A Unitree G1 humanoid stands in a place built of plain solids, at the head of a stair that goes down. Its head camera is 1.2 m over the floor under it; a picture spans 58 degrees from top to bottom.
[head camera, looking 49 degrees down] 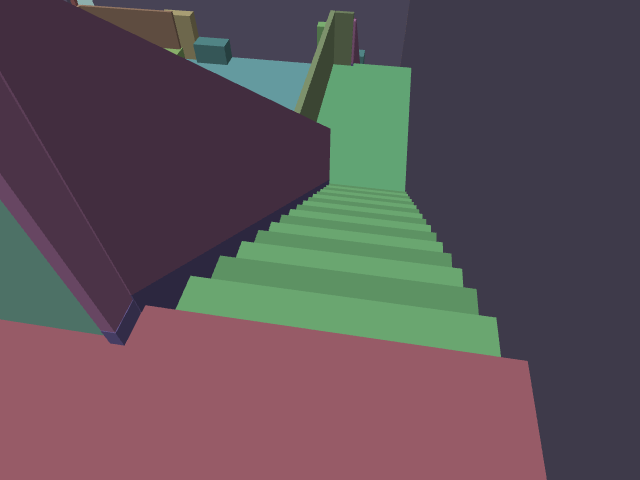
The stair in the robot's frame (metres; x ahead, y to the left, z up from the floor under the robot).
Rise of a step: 0.21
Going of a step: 0.27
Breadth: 1.20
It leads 9 degrees to the right of straight ahead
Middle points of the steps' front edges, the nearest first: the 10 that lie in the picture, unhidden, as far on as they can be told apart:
0.67 -0.02 0.00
0.94 -0.07 -0.20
1.21 -0.11 -0.41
1.48 -0.16 -0.62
1.75 -0.20 -0.83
2.02 -0.25 -1.03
2.29 -0.29 -1.24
2.56 -0.33 -1.45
2.83 -0.38 -1.65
3.10 -0.42 -1.86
